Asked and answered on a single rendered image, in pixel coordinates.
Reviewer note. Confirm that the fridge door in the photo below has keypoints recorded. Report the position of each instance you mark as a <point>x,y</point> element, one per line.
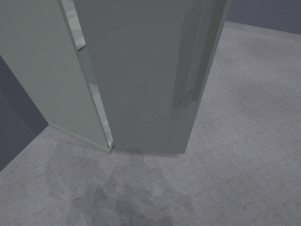
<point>145,56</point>

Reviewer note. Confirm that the handle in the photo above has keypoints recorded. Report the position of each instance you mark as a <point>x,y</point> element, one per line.
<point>214,23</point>

